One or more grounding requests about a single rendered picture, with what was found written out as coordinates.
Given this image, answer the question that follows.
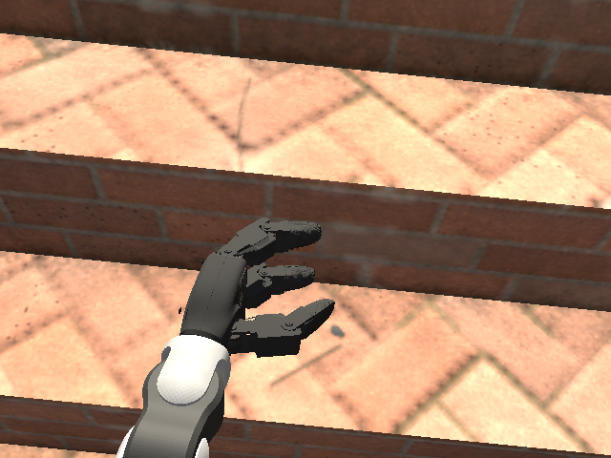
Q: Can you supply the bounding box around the robot left hand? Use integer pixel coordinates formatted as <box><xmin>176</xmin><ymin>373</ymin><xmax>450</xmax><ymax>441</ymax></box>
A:
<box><xmin>179</xmin><ymin>218</ymin><xmax>335</xmax><ymax>358</ymax></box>

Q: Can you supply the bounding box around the left robot forearm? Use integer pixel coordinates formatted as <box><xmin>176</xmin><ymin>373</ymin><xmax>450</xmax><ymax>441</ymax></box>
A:
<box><xmin>115</xmin><ymin>335</ymin><xmax>231</xmax><ymax>458</ymax></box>

